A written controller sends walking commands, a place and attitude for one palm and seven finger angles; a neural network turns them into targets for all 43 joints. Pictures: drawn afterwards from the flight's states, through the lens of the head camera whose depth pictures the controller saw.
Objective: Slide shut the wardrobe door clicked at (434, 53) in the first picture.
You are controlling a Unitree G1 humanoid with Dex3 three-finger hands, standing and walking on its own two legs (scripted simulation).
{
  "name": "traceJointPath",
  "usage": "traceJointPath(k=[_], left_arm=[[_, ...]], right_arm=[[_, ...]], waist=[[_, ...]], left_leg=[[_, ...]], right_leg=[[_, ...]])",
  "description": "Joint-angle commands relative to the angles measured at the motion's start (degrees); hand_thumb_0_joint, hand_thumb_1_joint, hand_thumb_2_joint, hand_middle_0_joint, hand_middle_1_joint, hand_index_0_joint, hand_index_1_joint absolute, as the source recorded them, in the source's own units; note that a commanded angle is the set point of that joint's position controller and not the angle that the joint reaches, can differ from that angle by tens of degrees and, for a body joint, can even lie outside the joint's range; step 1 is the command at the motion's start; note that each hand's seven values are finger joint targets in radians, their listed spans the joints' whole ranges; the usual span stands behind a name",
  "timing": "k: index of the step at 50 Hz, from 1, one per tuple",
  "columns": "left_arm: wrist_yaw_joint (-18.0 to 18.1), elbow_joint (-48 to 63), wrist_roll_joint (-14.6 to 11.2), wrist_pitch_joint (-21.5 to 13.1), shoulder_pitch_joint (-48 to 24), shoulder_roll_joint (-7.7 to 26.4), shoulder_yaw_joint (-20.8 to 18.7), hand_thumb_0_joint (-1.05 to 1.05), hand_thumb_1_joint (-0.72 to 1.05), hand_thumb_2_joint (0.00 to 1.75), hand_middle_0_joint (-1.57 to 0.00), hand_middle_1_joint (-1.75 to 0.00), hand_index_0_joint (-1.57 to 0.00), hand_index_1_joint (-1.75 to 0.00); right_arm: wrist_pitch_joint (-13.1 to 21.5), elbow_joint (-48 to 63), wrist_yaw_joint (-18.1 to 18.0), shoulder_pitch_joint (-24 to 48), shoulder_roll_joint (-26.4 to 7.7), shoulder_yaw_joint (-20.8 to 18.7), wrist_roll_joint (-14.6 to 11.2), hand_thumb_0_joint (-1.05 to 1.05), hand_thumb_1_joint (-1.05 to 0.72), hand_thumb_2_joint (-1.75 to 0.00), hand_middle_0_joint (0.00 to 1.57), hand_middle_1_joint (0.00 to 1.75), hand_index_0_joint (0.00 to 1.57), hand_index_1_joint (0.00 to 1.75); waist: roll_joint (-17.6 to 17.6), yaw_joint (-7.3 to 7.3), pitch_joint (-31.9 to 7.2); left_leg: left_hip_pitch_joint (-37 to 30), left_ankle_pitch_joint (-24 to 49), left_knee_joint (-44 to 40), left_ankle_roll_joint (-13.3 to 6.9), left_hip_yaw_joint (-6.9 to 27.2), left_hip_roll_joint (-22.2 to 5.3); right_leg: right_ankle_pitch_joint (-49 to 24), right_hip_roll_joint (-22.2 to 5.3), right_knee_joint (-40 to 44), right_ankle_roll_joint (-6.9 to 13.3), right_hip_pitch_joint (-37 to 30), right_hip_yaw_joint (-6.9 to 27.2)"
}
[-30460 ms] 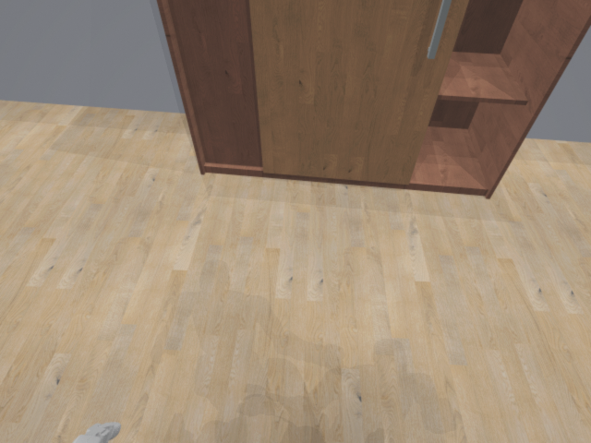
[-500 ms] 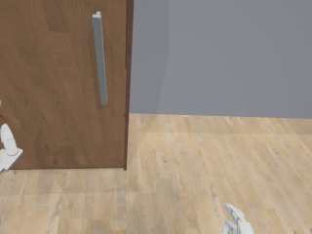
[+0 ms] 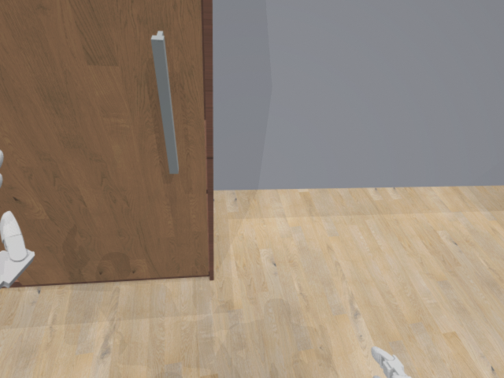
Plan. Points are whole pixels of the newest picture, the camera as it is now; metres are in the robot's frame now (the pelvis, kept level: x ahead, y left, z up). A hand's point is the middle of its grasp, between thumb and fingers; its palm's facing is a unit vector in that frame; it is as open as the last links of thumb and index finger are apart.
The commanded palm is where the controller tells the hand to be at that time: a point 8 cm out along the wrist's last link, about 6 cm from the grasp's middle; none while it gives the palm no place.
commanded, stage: let the arm hang, fingers relaxed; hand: left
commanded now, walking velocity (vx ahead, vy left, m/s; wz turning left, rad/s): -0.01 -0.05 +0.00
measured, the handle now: (168, 111) +0.65 +0.23 +0.09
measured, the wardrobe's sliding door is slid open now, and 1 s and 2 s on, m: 0.00 0.00 0.00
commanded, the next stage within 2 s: look to check the result in 1.18 s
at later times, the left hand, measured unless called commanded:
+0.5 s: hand out of the picture +0.03 +0.17 -0.18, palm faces +0.05 -0.98 -0.20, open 6.9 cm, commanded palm none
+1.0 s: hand out of the picture +0.10 +0.21 -0.15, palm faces +0.01 -0.96 -0.30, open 7.4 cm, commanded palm none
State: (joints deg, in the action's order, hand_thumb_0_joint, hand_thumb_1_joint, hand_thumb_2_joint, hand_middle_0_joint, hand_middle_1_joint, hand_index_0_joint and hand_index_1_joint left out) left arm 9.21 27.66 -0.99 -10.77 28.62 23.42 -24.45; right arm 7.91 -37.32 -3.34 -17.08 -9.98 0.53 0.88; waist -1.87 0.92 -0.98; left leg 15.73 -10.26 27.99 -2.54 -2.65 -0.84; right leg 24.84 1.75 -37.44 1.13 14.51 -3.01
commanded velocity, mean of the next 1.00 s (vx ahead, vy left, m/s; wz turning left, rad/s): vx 0.00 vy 0.00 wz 0.00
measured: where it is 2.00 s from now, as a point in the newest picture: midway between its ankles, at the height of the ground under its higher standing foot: outside the picture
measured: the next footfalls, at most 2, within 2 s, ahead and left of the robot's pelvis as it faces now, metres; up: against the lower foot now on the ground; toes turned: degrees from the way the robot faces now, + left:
none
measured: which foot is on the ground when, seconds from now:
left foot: down 0.00-1.00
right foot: down 0.00-1.00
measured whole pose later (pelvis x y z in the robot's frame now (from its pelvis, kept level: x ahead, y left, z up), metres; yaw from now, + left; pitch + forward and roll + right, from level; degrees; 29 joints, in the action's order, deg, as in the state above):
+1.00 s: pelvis +0.03 -0.01 +0.01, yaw +1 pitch -2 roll +0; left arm 0.5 -64.7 0.8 -0.9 6.8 15.8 -0.6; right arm 0.2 -64.7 -0.4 -8.0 -15.6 -0.2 0.9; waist 0.8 0.0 1.9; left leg 10.5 -8.7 20.6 -1.3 -2.4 0.3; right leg 13.0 0.1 -19.4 1.2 4.9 -4.6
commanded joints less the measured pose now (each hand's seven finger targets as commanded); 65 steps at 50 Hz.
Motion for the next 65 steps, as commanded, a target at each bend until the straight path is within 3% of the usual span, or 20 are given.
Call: traceJointPath(k=[1, 3, 4, 5, 6, 7, 8, 10, 11, 13, 15, 20, 21, 23, 27, 31, 38, 43, 61, 65], left_arm=[[0.1, 9.5, 0.2, -3.8, 0.9, 9.0, -5.3, 0.00, 0.90, 0.90, -0.20, -0.30, -0.20, -0.30], [0.0, 6.8, -0.6, -3.7, 0.0, 9.6, -6.0, 0.00, 0.90, 0.90, -0.20, -0.30, -0.20, -0.30], [-8.1, -34.3, 4.1, 5.9, -0.3, -1.5, 15.9, 0.00, 0.90, 0.90, -0.20, -0.30, -0.20, -0.30], [-9.1, -35.0, 3.3, 9.9, -2.9, -2.8, 16.4, 0.00, 0.90, 0.90, -0.20, -0.30, -0.20, -0.30], [-9.3, -36.1, 3.0, 11.2, -6.2, -4.9, 18.0, 0.00, 0.90, 0.90, -0.20, -0.30, -0.20, -0.30], [-9.3, -38.7, 3.2, 11.7, -7.6, -5.4, 18.5, 0.00, 0.90, 0.90, -0.20, -0.30, -0.20, -0.30], [-9.4, -40.9, 3.1, 11.9, -8.5, -4.5, 18.7, 0.00, 0.90, 0.90, -0.20, -0.30, -0.20, -0.30], [-9.3, -47.2, 3.3, 11.6, -11.8, -2.5, 19.1, 0.00, 0.90, 0.90, -0.20, -0.30, -0.20, -0.30], [-9.2, -51.1, 3.2, 11.5, -13.4, -1.7, 19.3, 0.00, 0.90, 0.90, -0.20, -0.30, -0.20, -0.30], [-8.9, -59.0, 2.8, 11.5, -15.8, -1.6, 20.4, 0.00, 0.90, 0.90, -0.20, -0.30, -0.20, -0.30], [-8.6, -66.7, 2.5, 11.2, -16.2, -2.1, 21.4, 0.00, 0.90, 0.90, -0.20, -0.30, -0.20, -0.30], [-8.1, -79.1, 2.2, 9.9, -13.4, -4.0, 21.2, 0.00, 0.90, 0.90, -0.20, -0.30, -0.20, -0.30], [-8.1, -80.6, 2.0, 9.7, -13.4, -3.6, 21.4, 0.00, 0.90, 0.90, -0.20, -0.30, -0.20, -0.30], [-8.1, -83.1, 1.9, 9.5, -14.2, -3.0, 21.8, 0.00, 0.90, 0.90, -0.20, -0.30, -0.20, -0.30], [-8.2, -87.3, 1.8, 9.3, -15.3, -1.8, 22.1, 0.00, 0.90, 0.90, -0.20, -0.30, -0.20, -0.30], [-8.2, -90.0, 1.7, 9.5, -16.0, -1.2, 22.5, 0.00, 0.90, 0.90, -0.20, -0.30, -0.20, -0.30], [-8.1, -91.4, 1.7, 9.4, -17.9, 0.5, 22.5, 0.00, 0.90, 0.90, -0.20, -0.30, -0.20, -0.30], [-8.2, -91.0, 1.7, 9.0, -19.8, 1.9, 22.3, 0.00, 0.90, 0.90, -0.20, -0.30, -0.20, -0.30], [-8.6, -89.4, 1.8, 8.6, -24.7, 5.7, 22.0, 0.00, 0.90, 0.90, -0.20, -0.30, -0.20, -0.30], [-8.5, -89.4, 1.7, 8.5, -24.8, 6.3, 22.0, 0.00, 0.90, 0.90, -0.20, -0.30, -0.20, -0.30]], right_arm=[[2.1, 10.1, -0.2, 7.4, -8.5, -2.6, 0.1, 0.00, -0.90, -0.90, 0.20, 0.30, 0.20, 0.30], [1.6, 10.1, -0.6, 7.1, -8.2, -2.7, 0.3, 0.00, -0.90, -0.90, 0.20, 0.30, 0.20, 0.30], [1.9, -2.6, 4.1, 7.8, -15.7, -4.9, -0.9, 0.00, -0.90, -0.90, 0.20, 0.30, 0.20, 0.30], [-1.3, -2.3, 4.2, 3.7, -10.9, -5.0, -1.6, 0.00, -0.90, -0.90, 0.20, 0.30, 0.20, 0.30], [-3.0, -2.6, 3.8, 2.8, -10.6, -4.5, -1.0, 0.00, -0.90, -0.90, 0.20, 0.30, 0.20, 0.30], [-4.3, -2.6, 3.4, 3.0, -11.1, -4.3, -0.2, 0.00, -0.90, -0.90, 0.20, 0.30, 0.20, 0.30], [-5.2, -2.1, 3.1, 3.9, -11.7, -3.7, 0.2, 0.00, -0.90, -0.90, 0.20, 0.30, 0.20, 0.30], [-5.9, -2.9, 3.0, 5.8, -12.7, -3.4, 0.7, 0.00, -0.90, -0.90, 0.20, 0.30, 0.20, 0.30], [-6.3, -4.0, 2.9, 6.4, -12.7, -3.3, 0.9, 0.00, -0.90, -0.90, 0.20, 0.30, 0.20, 0.30], [-7.2, -6.6, 3.0, 6.4, -11.3, -2.5, 1.2, 0.00, -0.90, -0.90, 0.20, 0.30, 0.20, 0.30], [-7.6, -9.7, 3.0, 6.3, -10.0, -1.8, 1.2, 0.00, -0.90, -0.90, 0.20, 0.30, 0.20, 0.30], [-7.4, -15.4, 2.0, 4.8, -8.6, -1.8, 1.0, 0.00, -0.90, -0.90, 0.20, 0.30, 0.20, 0.30], [-7.3, -16.4, 1.9, 4.4, -8.3, -1.8, 0.8, 0.00, -0.90, -0.90, 0.20, 0.30, 0.20, 0.30], [-7.4, -18.0, 1.8, 3.6, -9.1, -2.0, 0.5, 0.00, -0.90, -0.90, 0.20, 0.30, 0.20, 0.30], [-7.7, -21.0, 1.6, 3.2, -10.7, -2.4, 0.2, 0.00, -0.90, -0.90, 0.20, 0.30, 0.20, 0.30], [-7.9, -23.1, 1.6, 3.8, -11.4, -2.4, 0.1, 0.00, -0.90, -0.90, 0.20, 0.30, 0.20, 0.30], [-7.6, -24.7, 1.9, 5.8, -12.9, -2.3, 0.2, 0.00, -0.90, -0.90, 0.20, 0.30, 0.20, 0.30], [-7.1, -24.8, 2.1, 8.0, -14.4, -2.3, 0.2, 0.00, -0.90, -0.90, 0.20, 0.30, 0.20, 0.30], [-6.5, -23.9, 2.4, 13.7, -19.3, -2.6, 0.1, 0.00, -0.90, -0.90, 0.20, 0.30, 0.20, 0.30], [-6.4, -23.9, 2.4, 13.7, -19.9, -2.6, 0.0, 0.00, -0.90, -0.90, 0.20, 0.30, 0.20, 0.30]], waist=[[11.1, -0.78, -1.2], [3.9, -0.13, -1.0], [0.0, 1.18, -1.5], [-1.9, 1.90, -4.3], [-3.3, 1.78, -3.6], [-5.4, 1.19, -2.1], [-7.0, 0.40, -1.3], [-10.4, -0.22, -0.2], [-10.3, -0.11, 0.7], [-2.9, 0.34, 1.8], [3.6, -0.09, 2.5], [11.7, -0.77, -3.0], [11.6, -0.79, -3.7], [7.6, -0.44, -3.7], [3.5, -0.22, -0.5], [1.2, -0.32, 3.4], [1.6, -0.56, 3.5], [1.4, -0.80, 1.9], [2.7, -0.68, -0.7], [2.3, -0.56, -2.5]], left_leg=[[10.8, -21.5, -13.4, 0.4, 8.5, -7.7], [7.7, -14.4, -5.7, 1.5, 6.1, -5.2], [7.4, 2.3, 9.5, 1.9, 4.4, -4.7], [1.8, 2.1, 9.7, 2.7, 4.6, -5.0], [2.1, 0.5, 8.7, 2.0, 5.7, -5.2], [2.6, 2.6, 7.3, 0.6, 7.5, -6.1], [4.2, 4.0, 6.3, -0.7, 8.8, -6.4], [6.4, 6.5, 5.7, -1.0, 9.7, -5.1], [5.0, 5.8, 6.0, -0.5, 8.7, -3.9], [2.4, 5.6, 3.2, 0.0, 8.5, -3.8], [3.2, 2.8, -1.3, 0.0, 9.6, -4.1], [-0.2, 2.9, -3.9, 0.4, 8.4, -4.5], [-0.8, 3.9, -4.0, 0.5, 8.1, -4.6], [-2.8, 5.6, -3.8, 0.7, 7.7, -5.0], [-4.5, 5.7, -5.1, 0.8, 7.1, -5.6], [-4.6, 2.6, -7.0, 0.8, 7.0, -5.6], [-5.1, 2.6, -9.5, 0.7, 7.5, -6.0], [-6.3, 6.8, -10.2, 0.7, 7.7, -6.3], [-9.9, 10.7, -11.9, 1.1, 8.0, -7.0], [-11.3, 13.8, -11.4, 1.1, 7.9, -7.3]], right_leg=[[-4.7, -0.8, 14.6, 0.4, -13.5, -0.6], [-5.3, -5.3, 18.9, 2.4, -8.9, 5.4], [-30.4, -14.2, 9.8, 3.0, -2.2, 6.7], [-26.9, -14.0, 8.8, 4.0, 3.5, 7.7], [-15.2, -12.0, 8.3, 3.2, 7.2, 5.0], [-10.0, -9.4, 6.8, 2.2, 8.5, 3.2], [-8.9, -8.6, 6.7, 1.8, 7.4, 2.4], [-11.8, -9.2, 8.3, 2.9, 3.9, 4.5], [-11.5, -10.5, 10.3, 3.8, 4.8, 5.7], [-9.4, -10.2, 11.4, 3.7, 5.4, 6.1], [-7.5, -8.8, 12.6, 2.6, 2.3, 5.9], [-14.1, -9.0, 16.1, 2.6, -6.0, 6.1], [-15.9, -9.3, 16.5, 2.6, -7.1, 5.9], [-18.2, -9.6, 17.8, 2.6, -7.3, 5.5], [-17.5, -9.4, 19.8, 2.4, -5.9, 4.8], [-11.7, -9.5, 22.2, 2.3, -3.8, 4.9], [-11.0, -9.2, 22.6, 2.0, -4.7, 5.2], [-16.0, -9.5, 21.9, 1.6, -6.8, 4.8], [-20.1, -10.2, 23.5, 1.1, -9.2, 5.5], [-23.8, -10.4, 23.1, 1.1, -10.6, 5.5]])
